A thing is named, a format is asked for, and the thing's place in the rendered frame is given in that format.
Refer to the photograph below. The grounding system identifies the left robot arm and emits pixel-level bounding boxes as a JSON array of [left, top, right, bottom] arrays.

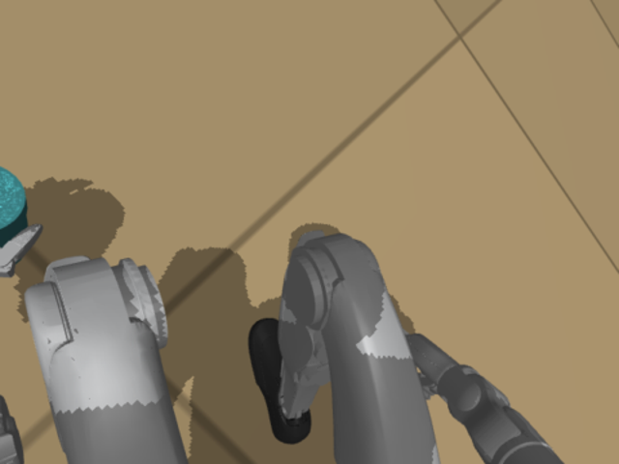
[[0, 394, 24, 464]]

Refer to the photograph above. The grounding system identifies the right robot foot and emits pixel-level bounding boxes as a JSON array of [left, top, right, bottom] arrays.
[[249, 318, 311, 445]]

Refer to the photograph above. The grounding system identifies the right robot arm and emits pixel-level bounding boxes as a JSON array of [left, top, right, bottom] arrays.
[[437, 364, 564, 464]]

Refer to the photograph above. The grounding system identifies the right robot hand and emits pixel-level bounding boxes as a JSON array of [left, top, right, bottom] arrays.
[[403, 330, 459, 400]]

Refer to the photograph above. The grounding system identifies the cup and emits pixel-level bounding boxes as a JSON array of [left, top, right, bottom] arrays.
[[0, 166, 28, 263]]

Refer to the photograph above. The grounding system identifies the left robot hand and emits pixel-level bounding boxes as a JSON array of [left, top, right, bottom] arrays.
[[0, 223, 44, 277]]

